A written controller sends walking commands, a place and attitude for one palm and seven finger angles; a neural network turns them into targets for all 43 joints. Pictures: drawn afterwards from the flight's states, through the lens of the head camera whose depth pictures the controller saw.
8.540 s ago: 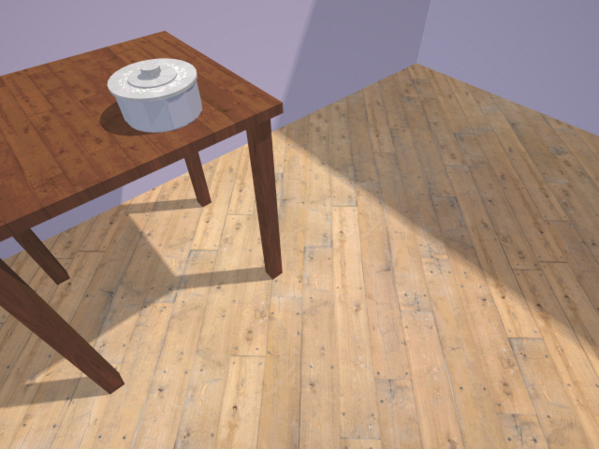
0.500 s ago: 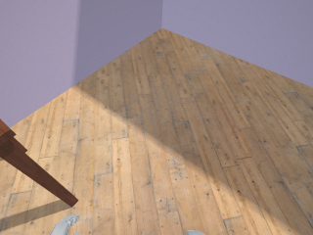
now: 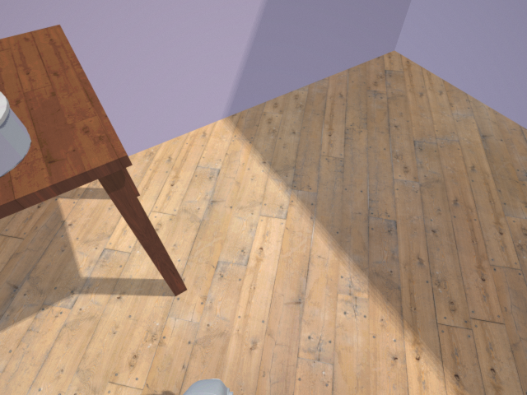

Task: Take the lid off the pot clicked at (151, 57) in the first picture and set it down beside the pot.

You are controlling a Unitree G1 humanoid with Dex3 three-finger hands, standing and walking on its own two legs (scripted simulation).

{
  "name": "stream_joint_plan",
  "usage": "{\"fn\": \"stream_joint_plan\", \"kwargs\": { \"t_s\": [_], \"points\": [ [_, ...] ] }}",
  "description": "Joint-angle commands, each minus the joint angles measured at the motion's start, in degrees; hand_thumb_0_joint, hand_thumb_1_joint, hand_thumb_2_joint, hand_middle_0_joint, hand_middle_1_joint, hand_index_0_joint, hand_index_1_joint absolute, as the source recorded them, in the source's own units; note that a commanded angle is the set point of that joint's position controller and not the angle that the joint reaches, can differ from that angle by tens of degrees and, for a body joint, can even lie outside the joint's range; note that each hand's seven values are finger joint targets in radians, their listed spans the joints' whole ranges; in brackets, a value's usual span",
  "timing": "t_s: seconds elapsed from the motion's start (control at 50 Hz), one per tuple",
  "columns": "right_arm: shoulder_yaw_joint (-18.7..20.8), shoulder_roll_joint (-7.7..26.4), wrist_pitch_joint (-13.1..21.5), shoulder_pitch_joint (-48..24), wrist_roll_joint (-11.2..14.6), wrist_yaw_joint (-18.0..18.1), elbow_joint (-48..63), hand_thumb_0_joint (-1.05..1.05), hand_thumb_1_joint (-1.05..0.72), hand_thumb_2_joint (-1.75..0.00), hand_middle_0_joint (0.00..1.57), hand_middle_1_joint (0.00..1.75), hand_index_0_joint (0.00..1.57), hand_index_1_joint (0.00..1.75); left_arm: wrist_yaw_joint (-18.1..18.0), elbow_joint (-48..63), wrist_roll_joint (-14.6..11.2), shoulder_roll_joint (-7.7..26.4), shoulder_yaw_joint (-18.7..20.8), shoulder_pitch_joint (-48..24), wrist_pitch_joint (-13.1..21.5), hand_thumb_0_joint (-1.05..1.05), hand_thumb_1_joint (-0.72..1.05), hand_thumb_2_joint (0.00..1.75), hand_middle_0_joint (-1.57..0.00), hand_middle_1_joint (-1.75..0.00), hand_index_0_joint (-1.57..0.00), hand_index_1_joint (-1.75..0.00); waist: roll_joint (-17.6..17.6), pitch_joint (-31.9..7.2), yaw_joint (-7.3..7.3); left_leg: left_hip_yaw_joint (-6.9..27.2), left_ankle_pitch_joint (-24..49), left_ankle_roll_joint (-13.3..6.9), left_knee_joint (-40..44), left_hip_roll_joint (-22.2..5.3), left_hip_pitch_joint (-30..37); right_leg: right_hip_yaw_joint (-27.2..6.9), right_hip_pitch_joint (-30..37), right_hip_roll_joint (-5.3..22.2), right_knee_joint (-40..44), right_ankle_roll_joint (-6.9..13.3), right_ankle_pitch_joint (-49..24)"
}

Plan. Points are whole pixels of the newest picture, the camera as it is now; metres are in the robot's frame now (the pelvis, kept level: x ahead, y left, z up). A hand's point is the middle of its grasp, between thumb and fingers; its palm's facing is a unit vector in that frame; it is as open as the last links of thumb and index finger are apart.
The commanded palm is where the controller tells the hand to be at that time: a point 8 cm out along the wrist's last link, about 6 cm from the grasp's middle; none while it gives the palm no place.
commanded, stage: turn to face it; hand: left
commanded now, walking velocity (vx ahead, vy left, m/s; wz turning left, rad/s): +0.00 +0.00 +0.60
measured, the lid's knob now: out of the picture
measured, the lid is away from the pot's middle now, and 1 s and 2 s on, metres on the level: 0.00 0.00 0.00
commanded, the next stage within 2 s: take the last steps up to it in 0.88 s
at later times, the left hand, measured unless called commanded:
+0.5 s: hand out of the picture +0.06 +0.26 -0.15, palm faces +0.28 -0.92 -0.28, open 7.4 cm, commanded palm none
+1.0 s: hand out of the picture -0.08 +0.18 -0.16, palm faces +0.52 -0.82 -0.25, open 7.4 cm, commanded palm none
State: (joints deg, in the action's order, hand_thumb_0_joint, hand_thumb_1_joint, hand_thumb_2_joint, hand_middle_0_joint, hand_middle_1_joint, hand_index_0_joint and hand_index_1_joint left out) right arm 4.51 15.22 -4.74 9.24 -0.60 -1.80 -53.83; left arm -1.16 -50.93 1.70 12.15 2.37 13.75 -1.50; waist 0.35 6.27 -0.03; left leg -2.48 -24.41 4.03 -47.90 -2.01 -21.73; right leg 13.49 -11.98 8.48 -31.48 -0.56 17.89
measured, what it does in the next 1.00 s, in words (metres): steps on the spot, turning left: left foot, then right foot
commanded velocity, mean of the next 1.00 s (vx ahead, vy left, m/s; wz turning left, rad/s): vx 0.01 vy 0.00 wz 0.45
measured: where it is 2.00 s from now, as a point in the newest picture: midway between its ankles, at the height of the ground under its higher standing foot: (225, 392)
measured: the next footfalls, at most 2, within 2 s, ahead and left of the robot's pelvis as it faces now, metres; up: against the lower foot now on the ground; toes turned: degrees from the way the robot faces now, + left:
left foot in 0.06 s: +0.04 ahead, +0.13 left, +0.00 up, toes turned +8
right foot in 0.60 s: +0.09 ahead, -0.10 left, +0.00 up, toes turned +19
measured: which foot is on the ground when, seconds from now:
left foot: up 0.00-0.04, down 0.06-0.60, up 0.62-1.00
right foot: down 0.00-0.06, up 0.08-0.58, down 0.60-1.00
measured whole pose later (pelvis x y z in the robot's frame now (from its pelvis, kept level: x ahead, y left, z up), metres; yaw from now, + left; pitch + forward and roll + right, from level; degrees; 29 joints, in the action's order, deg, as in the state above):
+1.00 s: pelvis -0.02 -0.01 +0.00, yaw +30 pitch +0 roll +1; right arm 3.7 14.0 -3.9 10.5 -0.4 -0.5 -55.7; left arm -1.1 -53.7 1.8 11.2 2.2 15.3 -1.2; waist 0.5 4.4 -1.0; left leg -0.3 -24.9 3.0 -42.7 -0.6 -17.2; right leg 9.3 -14.5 6.7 -30.8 -0.4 15.3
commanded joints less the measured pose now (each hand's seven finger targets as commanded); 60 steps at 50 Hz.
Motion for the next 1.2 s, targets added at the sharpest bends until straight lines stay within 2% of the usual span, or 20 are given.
{"fn": "stream_joint_plan", "kwargs": {
  "t_s": [0.0,0.02,0.04,0.06,0.08,0.2,0.44,0.54,0.56,0.58,0.6,0.62,0.72,0.9,0.98,1.0,1.04,1.06,1.12,1.18],
  "points": [
    [0.4,3.5,3.1,0.8,0.2,0.3,5.1,0.00,-0.90,-0.90,0.20,0.30,0.20,0.30,-0.5,3.0,-0.4,13.7,3.9,0.9,0.9,0.00,0.90,0.90,-0.20,-0.30,-0.20,-0.30,10.5,-11.0,-0.28,-3.7,8.2,-1.3,17.2,1.5,5.9,-5.4,8.2,12.2,-0.1,4.4,-29.4],
    [0.9,5.9,3.5,4.2,0.0,0.2,4.4,0.00,-0.90,-0.90,0.20,0.30,0.20,0.30,-0.4,3.2,-0.9,12.9,3.8,1.0,0.6,0.00,0.90,0.90,-0.20,-0.30,-0.20,-0.30,5.0,-13.2,1.68,-1.3,16.9,-2.2,24.9,0.4,14.8,-3.5,2.8,10.7,-7.9,1.7,-24.3],
    [2.5,12.2,4.1,7.2,-0.4,0.6,4.3,0.00,-0.90,-0.90,0.20,0.30,0.20,0.30,0.0,4.7,-1.3,9.5,3.2,1.3,0.5,0.00,0.90,0.90,-0.20,-0.30,-0.20,-0.30,-10.8,-15.5,3.46,15.3,32.7,-7.4,27.4,-12.3,26.1,-1.8,-12.2,3.6,-20.6,-2.7,-1.7],
    [3.5,16.4,3.8,10.9,0.1,1.2,3.5,0.00,-0.90,-0.90,0.20,0.30,0.20,0.30,0.0,6.9,-1.1,6.8,1.9,-2.1,0.1,0.00,0.90,0.90,-0.20,-0.30,-0.20,-0.30,-19.3,-15.4,5.35,26.7,56.1,-14.6,26.1,-22.0,28.1,-6.1,-22.7,-1.4,-29.3,-5.2,22.6],
    [3.2,15.5,3.4,11.9,-0.2,1.4,2.6,0.00,-0.90,-0.90,0.20,0.30,0.20,0.30,-0.3,7.3,-0.7,8.6,2.2,-4.3,-0.5,0.00,0.90,0.90,-0.20,-0.30,-0.20,-0.30,-12.1,-14.4,5.62,22.5,52.1,-17.3,24.6,-22.7,25.3,-10.2,-22.1,-0.3,-34.0,-4.1,20.8],
    [1.0,9.5,4.3,1.6,-0.2,2.5,5.3,0.00,-0.90,-0.90,0.20,0.30,0.20,0.30,0.4,2.8,-0.7,8.5,2.8,-2.1,-0.6,0.00,0.90,0.90,-0.20,-0.30,-0.20,-0.30,-8.6,-7.7,0.54,14.1,39.4,-11.3,28.0,-9.7,15.3,-12.8,-20.0,-1.6,-35.7,-5.4,3.0],
    [2.0,9.7,3.5,5.7,-0.7,2.3,4.6,0.00,-0.90,-0.90,0.20,0.30,0.20,0.30,-0.3,6.7,-1.1,7.7,2.0,-8.7,-0.2,0.00,0.90,0.90,-0.20,-0.30,-0.20,-0.30,-9.1,-7.7,2.66,26.8,31.5,-14.5,27.3,-9.4,14.3,-14.5,-15.5,-5.4,-17.5,-5.1,6.8],
    [2.1,8.4,3.0,1.8,-0.2,2.1,5.7,0.00,-0.90,-0.90,0.20,0.30,0.20,0.30,-0.7,4.8,-1.6,8.3,2.2,-0.5,1.0,0.00,0.90,0.90,-0.20,-0.30,-0.20,-0.30,-6.5,-10.1,-1.51,26.3,28.4,-10.6,20.9,-4.9,3.1,-13.3,4.5,-7.2,5.5,-3.6,-4.7],
    [1.7,5.6,3.1,2.7,0.2,1.9,5.7,0.00,-0.90,-0.90,0.20,0.30,0.20,0.30,-1.0,4.5,-1.2,10.9,2.8,1.6,1.7,0.00,0.90,0.90,-0.20,-0.30,-0.20,-0.30,0.6,-11.7,-2.30,22.7,17.7,-7.2,15.0,-1.0,-3.9,-19.4,13.1,-0.6,13.1,-2.3,-6.3],
    [1.1,1.9,3.2,3.5,0.5,1.8,6.8,0.00,-0.90,-0.90,0.20,0.30,0.20,0.30,-1.4,4.6,-0.3,16.0,3.7,2.2,2.0,0.00,0.90,0.90,-0.20,-0.30,-0.20,-0.30,17.7,-11.1,-2.46,10.3,-4.0,-2.4,1.3,7.8,-13.6,-35.5,16.3,15.1,16.6,4.2,-9.1],
    [1.9,4.9,2.7,2.9,-0.2,1.9,7.0,0.00,-0.90,-0.90,0.20,0.30,0.20,0.30,-1.4,5.4,-0.6,16.2,3.4,1.6,1.5,0.00,0.90,0.90,-0.20,-0.30,-0.20,-0.30,13.0,-9.2,-2.14,9.8,-9.9,-2.2,-10.1,6.4,-12.0,-36.9,6.5,20.4,16.9,9.1,-10.1],
    [2.2,5.1,2.1,4.8,-0.6,1.5,6.0,0.00,-0.90,-0.90,0.20,0.30,0.20,0.30,-1.3,6.4,-0.7,14.0,3.0,-2.2,1.4,0.00,0.90,0.90,-0.20,-0.30,-0.20,-0.30,8.0,-7.7,0.10,10.4,-5.2,-2.5,-17.1,5.1,-10.0,-31.5,0.2,16.8,17.8,9.5,-2.5],
    [1.6,3.6,1.1,6.3,-0.8,0.5,2.8,0.00,-0.90,-0.90,0.20,0.30,0.20,0.30,-0.9,6.1,-0.8,8.9,1.8,-5.7,2.0,0.00,0.90,0.90,-0.20,-0.30,-0.20,-0.30,10.4,-2.9,1.94,6.1,4.9,-0.9,-22.5,2.2,-9.6,-17.6,-2.4,7.6,16.2,6.1,-6.7],
    [-0.3,1.1,2.2,-1.4,0.2,1.1,3.3,0.00,-0.90,-0.90,0.20,0.30,0.20,0.30,-0.7,0.8,0.2,12.1,3.0,4.1,1.8,0.00,0.90,0.90,-0.20,-0.30,-0.20,-0.30,11.9,-6.8,-3.08,0.6,-3.0,-0.7,2.0,2.1,-2.2,-16.2,6.8,10.3,10.6,9.1,-25.4],
    [-0.9,1.0,3.3,4.9,0.4,1.7,0.9,0.00,-0.90,-0.90,0.20,0.30,0.20,0.30,-0.6,-0.4,-0.3,11.8,3.2,1.8,1.3,0.00,0.90,0.90,-0.20,-0.30,-0.20,-0.30,10.9,-10.0,0.34,-1.0,7.3,-2.1,19.8,3.2,11.2,-13.1,2.8,8.6,5.4,5.2,-22.8],
    [-0.8,2.7,4.0,7.1,0.2,1.7,0.1,0.00,-0.90,-0.90,0.20,0.30,0.20,0.30,-0.4,-0.5,-1.0,10.5,2.9,1.5,1.0,0.00,0.90,0.90,-0.20,-0.30,-0.20,-0.30,6.0,-11.3,1.49,0.8,12.2,-2.8,26.4,1.4,17.9,-10.7,-1.3,6.7,1.3,2.6,-14.3],
    [1.2,11.8,4.1,10.9,-0.7,2.0,0.3,0.00,-0.90,-0.90,0.20,0.30,0.20,0.30,0.5,2.2,-0.8,4.6,1.5,0.0,0.4,0.00,0.90,0.90,-0.20,-0.30,-0.20,-0.30,-18.2,-9.3,3.73,26.0,7.7,-11.9,35.4,-18.3,23.9,-5.4,-22.6,-4.4,-19.4,-1.9,17.4],
    [1.2,12.2,3.8,10.9,-1.0,2.0,0.1,0.00,-0.90,-0.90,0.20,0.30,0.20,0.30,0.8,2.8,-0.4,5.6,1.6,-2.9,0.4,0.00,0.90,0.90,-0.20,-0.30,-0.20,-0.30,-14.7,-5.6,4.69,27.3,-0.8,-15.6,37.0,-20.3,18.9,-9.2,-25.0,-3.2,-25.3,-0.7,16.4],
    [-1.0,5.4,5.4,6.9,-0.8,3.1,-0.1,0.00,-0.90,-0.90,0.20,0.30,0.20,0.30,2.1,-0.3,0.1,6.1,1.7,-3.6,1.0,0.00,0.90,0.90,-0.20,-0.30,-0.20,-0.30,-12.8,1.2,2.05,20.1,-0.2,-13.9,38.5,-12.3,14.2,-12.1,-26.3,-2.4,-31.1,-0.4,4.4],
    [-1.5,4.1,6.9,8.8,-0.3,3.2,-0.9,0.00,-0.90,-0.90,0.20,0.30,0.20,0.30,2.5,-3.0,0.0,4.9,1.1,0.4,1.7,0.00,0.90,0.90,-0.20,-0.30,-0.20,-0.30,-7.2,-1.0,0.81,15.0,10.9,-13.8,38.0,-9.8,17.6,-10.8,-25.2,-2.7,-31.3,-1.6,-0.7]
  ]
}}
